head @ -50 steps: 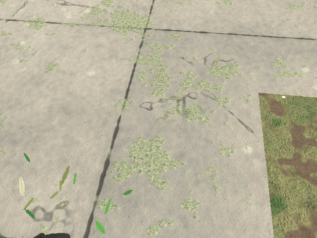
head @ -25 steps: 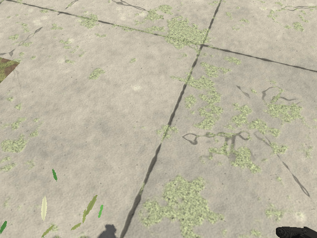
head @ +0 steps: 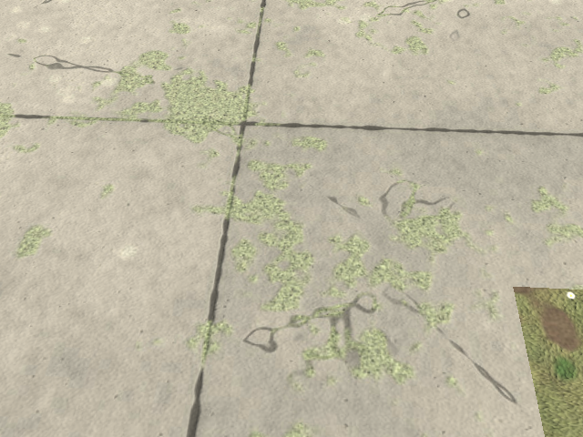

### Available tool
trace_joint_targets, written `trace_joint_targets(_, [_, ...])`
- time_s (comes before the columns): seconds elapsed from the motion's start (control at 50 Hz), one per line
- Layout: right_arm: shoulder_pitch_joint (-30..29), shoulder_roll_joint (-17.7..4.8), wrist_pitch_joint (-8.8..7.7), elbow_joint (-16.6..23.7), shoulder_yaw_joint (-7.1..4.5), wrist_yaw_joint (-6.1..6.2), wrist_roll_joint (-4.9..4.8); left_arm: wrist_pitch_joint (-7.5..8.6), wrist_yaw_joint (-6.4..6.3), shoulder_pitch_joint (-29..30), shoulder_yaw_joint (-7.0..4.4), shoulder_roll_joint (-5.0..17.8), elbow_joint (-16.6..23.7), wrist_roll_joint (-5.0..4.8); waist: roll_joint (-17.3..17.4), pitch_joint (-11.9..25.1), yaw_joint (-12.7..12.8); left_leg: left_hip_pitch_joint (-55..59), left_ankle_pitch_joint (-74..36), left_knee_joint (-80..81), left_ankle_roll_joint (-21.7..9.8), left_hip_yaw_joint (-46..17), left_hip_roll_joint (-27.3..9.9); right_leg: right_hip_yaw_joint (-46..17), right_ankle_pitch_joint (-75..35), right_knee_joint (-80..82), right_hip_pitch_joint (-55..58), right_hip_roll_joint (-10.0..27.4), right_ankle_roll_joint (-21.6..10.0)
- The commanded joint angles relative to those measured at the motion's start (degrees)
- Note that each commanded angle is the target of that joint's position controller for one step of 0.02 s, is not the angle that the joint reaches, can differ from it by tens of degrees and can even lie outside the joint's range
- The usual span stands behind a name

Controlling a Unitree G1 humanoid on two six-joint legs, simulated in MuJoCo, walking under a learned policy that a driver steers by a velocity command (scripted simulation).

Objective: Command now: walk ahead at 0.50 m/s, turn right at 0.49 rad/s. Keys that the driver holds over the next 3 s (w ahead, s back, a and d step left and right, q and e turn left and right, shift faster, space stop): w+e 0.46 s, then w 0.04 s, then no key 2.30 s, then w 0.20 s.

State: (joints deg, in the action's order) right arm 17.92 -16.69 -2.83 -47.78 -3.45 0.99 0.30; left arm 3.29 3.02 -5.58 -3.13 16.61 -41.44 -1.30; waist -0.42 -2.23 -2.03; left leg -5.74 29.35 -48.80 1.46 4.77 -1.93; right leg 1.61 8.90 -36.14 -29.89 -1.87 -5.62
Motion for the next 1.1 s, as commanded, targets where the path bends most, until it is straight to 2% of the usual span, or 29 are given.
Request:
trace_joint_targets(0.02, [-3.98, -7.98, -4.92, 8.17, -0.69, -1.47, -2.42, 0.53, -1.08, -17.59, -3.47, 10.86, 0.25, 0.19, -7.04, 15.94, 9.20, -41.84, -1.31, -29.15, -1.82, -10.79, 1.22, -40.11, 8.70, 18.67, 48.70, 18.78, -14.57])
trace_joint_targets(0.04, [-6.10, -7.36, -5.62, 8.69, -0.38, -1.23, -1.92, 0.67, -1.30, -14.19, -3.19, 9.87, 1.01, 0.22, -1.92, 11.34, 7.31, -40.37, -6.04, -24.83, -2.40, -10.26, -1.29, -33.67, 3.60, 18.66, 40.69, 16.40, -12.70])
trace_joint_targets(0.06, [-7.13, -7.57, -5.67, 8.56, -0.73, -0.81, -0.45, 0.53, -1.49, -10.55, -2.66, 8.15, 1.95, 0.37, 0.08, 7.60, 5.18, -37.03, -8.64, -19.66, -1.97, -9.88, -2.89, -28.67, -2.72, 19.53, 32.54, 14.46, -11.59])
trace_joint_targets(0.08, [-6.40, -7.80, -5.13, 8.65, -1.11, -0.72, 0.10, 0.51, -1.75, -8.54, -2.16, 6.98, 2.99, 1.12, -1.23, 6.53, 3.08, -32.74, -10.37, -17.20, -1.55, -10.26, -3.93, -25.92, -7.54, 20.86, 27.04, 13.00, -11.37])
trace_joint_targets(0.12, [-4.88, -6.45, -3.84, 8.75, -1.07, -0.74, 0.51, 0.50, -2.14, -7.40, -2.25, 7.03, 3.78, 1.05, -2.15, 5.46, 1.29, -29.75, -11.31, -12.78, 0.04, -9.44, -4.01, -23.19, -12.17, 22.76, 21.51, 11.71, -11.96])
trace_joint_targets(0.22, [-13.35, -3.17, -3.02, 11.17, 0.15, -0.73, 0.68, 0.23, -3.66, -10.33, -3.13, 9.56, 2.91, 0.22, -2.94, 2.32, 3.71, -26.14, -27.94, 7.30, 2.80, -7.60, -1.09, -15.99, -10.88, 23.40, 13.84, 6.78, -8.62])
trace_joint_targets(0.32, [-19.89, -4.66, -3.93, 13.09, -0.21, -1.79, -0.68, -0.73, -4.11, -14.90, -3.24, 9.32, 1.29, -0.39, -4.33, 2.11, 6.14, -21.32, -33.54, 19.03, 2.12, -9.26, 1.81, -21.01, -3.07, 19.41, 17.12, 7.96, -6.32])
trace_joint_targets(0.38, [-17.38, -6.76, -4.67, 12.66, -1.20, -2.13, -0.86, -1.21, -4.31, -14.39, -3.40, 9.10, 1.47, -0.05, -6.24, 2.53, 4.00, -17.93, -26.93, 21.44, -0.26, -9.97, 1.78, -25.85, -3.51, 13.91, 21.34, 9.65, -4.92])
trace_joint_targets(0.4, [-13.46, -7.37, -4.92, 11.55, -1.74, -1.94, -0.75, -1.37, -4.24, -13.60, -3.14, 8.20, 1.80, 0.05, -6.46, 3.79, 1.76, -12.52, -26.58, 23.59, -1.62, -8.96, 1.91, -25.72, -4.89, 10.74, 20.87, 8.34, -3.87])
trace_joint_targets(0.42, [-7.64, -9.11, -5.20, 10.58, -2.55, -1.55, 0.00, -1.25, -4.01, -13.43, -2.27, 5.80, 2.34, 0.37, -5.09, 8.48, -1.12, -2.07, -25.63, 23.63, -4.01, -10.90, -1.29, -23.30, -5.70, 2.39, 18.31, 5.41, -2.09])
trace_joint_targets(0.44, [0.75, -12.31, -5.07, 9.87, -3.32, -1.06, 0.50, -1.10, -3.90, -14.99, -0.98, 2.22, 3.32, 1.49, 3.00, 16.67, -3.61, 12.67, -21.94, 23.11, -7.23, -21.47, -11.59, -17.29, 6.78, -14.11, 10.74, 0.81, 0.25])
trace_joint_targets(0.46, [3.84, -15.82, -4.19, 7.62, -4.21, -1.60, 0.73, -0.53, -3.84, -22.33, -0.42, 1.02, 5.22, -0.71, 23.02, 20.52, 0.42, 25.56, -6.41, 29.78, -15.99, -49.10, -22.30, -11.67, 26.54, -30.42, -9.10, -4.41, 3.08])
trace_joint_targets(0.48, [1.70, -9.79, -4.08, 8.81, -2.97, -1.91, -0.43, -0.53, -4.09, -21.09, -1.45, 7.08, 3.01, -1.10, 13.79, 14.97, -1.09, 21.63, 4.15, 32.23, -14.67, -49.62, -21.07, -13.43, 22.93, -36.58, -14.35, 0.23, 4.00])
trace_joint_targets(0.5, [-0.15, -6.79, -3.81, 8.83, -2.14, -1.78, -0.49, -0.73, -4.02, -15.19, -2.07, 9.12, 3.50, -0.57, 8.20, 8.50, -2.46, 15.13, 0.93, 32.56, -12.41, -39.92, -18.29, -12.02, 17.35, -37.37, -15.07, 1.70, 4.32])
trace_joint_targets(0.52, [-3.02, -5.95, -3.54, 9.03, -1.57, -1.88, 0.36, -0.89, -4.19, -11.95, -1.99, 8.09, 3.97, 0.07, 3.94, 4.59, -1.51, 8.18, -11.67, 32.97, -11.81, -32.71, -15.83, -10.72, 14.01, -36.27, -12.58, 2.92, 4.97])
trace_joint_targets(0.54, [-4.97, -4.87, -3.41, 8.58, -1.18, -1.94, 0.71, -0.83, -4.18, -10.01, -2.14, 7.34, 4.63, 0.75, 3.54, 1.87, -0.46, 3.36, -25.44, 32.97, -12.18, -27.31, -13.95, -10.74, 12.63, -33.68, -11.05, 3.63, 5.53])
trace_joint_targets(0.58, [-6.07, -3.82, -3.80, 7.66, -0.72, -2.10, 0.92, -1.26, -3.94, -11.57, -1.99, 5.17, 4.63, 0.61, 6.12, 2.88, 2.07, -0.71, -46.71, 32.41, -12.31, -18.88, -11.65, -9.28, 13.53, -28.87, -5.45, 4.44, 6.42])
trace_joint_targets(0.66, [-7.55, -6.81, -3.16, 5.17, -1.39, -1.64, -0.09, -2.01, -3.80, -9.36, -0.47, 1.29, 5.31, 1.33, 6.44, 5.92, 2.88, -2.22, -60.60, 32.85, -13.79, -10.57, -10.69, -5.63, 6.55, -13.90, -0.39, 4.50, 8.08])
trace_joint_targets(0.76, [-5.17, -8.48, -1.26, 2.28, -1.50, -1.06, -1.05, -1.91, -2.78, -3.22, -0.47, 2.60, 6.32, 1.30, 6.43, 7.00, 0.50, -1.62, -54.34, 31.60, -12.14, -7.62, -9.98, -3.27, -4.46, -0.12, 7.67, 2.98, 6.83])
trace_joint_targets(0.82, [-6.24, -8.32, -0.69, 1.21, -1.24, -0.98, -2.03, -1.67, -2.65, -4.14, -1.13, 3.62, 6.00, 1.88, 5.66, 6.62, 2.57, -1.82, -46.93, 26.10, -9.72, -8.35, -9.36, -2.25, -9.07, 10.03, 14.42, 1.72, 3.86])
trace_joint_targets(0.84, [-4.23, -6.85, -0.84, 0.34, -0.71, -1.05, -1.67, -1.64, -3.07, -5.39, -1.71, 5.38, 5.63, 2.24, 3.85, 7.40, 2.88, -3.33, -43.33, 22.66, -7.35, -7.58, -7.03, -3.98, -16.90, 13.60, 19.85, 3.01, 2.24])
trace_joint_targets(0.86, [-2.01, -4.60, -1.44, 0.82, 0.22, -1.21, 0.31, -1.78, -3.72, -7.38, -2.51, 9.58, 6.14, 3.04, -2.44, 12.12, 2.03, -8.54, -31.14, 15.49, -4.00, -5.06, -3.40, -11.66, -39.98, 9.79, 30.02, 11.44, -1.02])
trace_joint_targets(0.88, [3.82, -1.00, -1.42, -0.21, 1.68, -1.45, 1.01, -2.48, -4.12, -6.98, -1.62, 7.74, 6.11, 3.40, -10.24, 17.35, 0.11, -15.36, -7.49, 8.17, -0.61, -3.96, -0.12, -20.47, -46.52, 8.06, 37.39, 20.26, -9.58])
trace_joint_targets(0.9, [0.71, -2.72, -0.30, -0.22, 1.51, -1.32, 0.41, -2.85, -3.74, -7.72, -0.38, 2.88, 5.41, 2.80, -10.51, 17.43, 2.58, -17.17, 6.57, 3.87, 1.14, -6.63, -0.41, -24.04, -38.03, 10.94, 34.55, 21.27, -12.10])
trace_joint_targets(0.92, [-2.22, -4.82, 0.69, 0.77, 0.97, -1.11, -0.31, -2.84, -3.28, -6.70, 0.01, 2.44, 4.67, 2.51, -9.19, 13.99, 2.88, -19.63, 8.79, 1.55, 1.76, -7.39, -0.83, -23.71, -28.69, 13.24, 31.56, 19.54, -10.98])
trace_joint_targets(0.96, [-3.21, -5.73, 2.72, 0.14, 0.33, -0.08, -0.07, -2.59, -2.98, -2.46, -0.58, 4.92, 4.39, 2.40, -6.93, 9.34, 1.71, -19.31, 4.99, 0.37, 2.81, -8.01, -1.97, -21.19, -18.31, 16.27, 23.86, 17.58, -8.21])
trace_joint_targets(1.0, [-1.52, -4.90, 3.70, -1.12, 0.34, 0.51, 0.00, -2.65, -3.22, 2.02, -0.84, 5.40, 4.31, 2.63, -7.58, 7.79, -0.46, -12.90, -1.16, 4.26, 3.34, -7.28, -1.99, -16.93, -13.66, 17.92, 15.81, 14.64, -6.13])
trace_joint_targets(1.06, [-0.01, -2.31, 3.58, -3.19, 0.86, 0.39, 0.30, -3.04, -3.46, 3.81, -0.39, 3.35, 3.11, 2.32, -7.21, 8.41, -1.61, -4.02, -15.41, 15.57, 2.59, -4.63, -0.40, -11.63, -6.04, 16.94, 11.87, 10.94, -4.07])
trace_joint_targets(1.1, [-2.14, -3.40, 3.56, -2.63, 0.91, 0.15, 1.60, -2.95, -3.26, 0.96, 0.16, 1.45, 0.99, 1.99, -4.76, 6.74, -0.60, -1.09, -22.97, 22.79, 0.79, -6.45, -1.84, -10.13, 7.70, 16.36, 10.24, 7.91, 0.33])
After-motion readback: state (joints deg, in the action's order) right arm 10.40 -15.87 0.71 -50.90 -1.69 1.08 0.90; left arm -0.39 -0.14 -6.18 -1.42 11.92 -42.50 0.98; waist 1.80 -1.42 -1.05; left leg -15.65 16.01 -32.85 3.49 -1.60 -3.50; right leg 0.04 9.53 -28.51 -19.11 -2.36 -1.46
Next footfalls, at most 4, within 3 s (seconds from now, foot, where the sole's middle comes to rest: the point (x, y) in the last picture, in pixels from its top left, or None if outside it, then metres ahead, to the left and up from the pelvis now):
0.42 left None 0.44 0.09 -0.75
0.84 right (385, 406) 0.50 -0.18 -0.75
1.10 left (268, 394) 0.54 0.08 -0.75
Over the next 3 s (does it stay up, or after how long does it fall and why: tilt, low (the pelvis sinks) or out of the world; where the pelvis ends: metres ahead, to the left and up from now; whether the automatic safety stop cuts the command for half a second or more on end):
stays up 0.51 -0.06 0.02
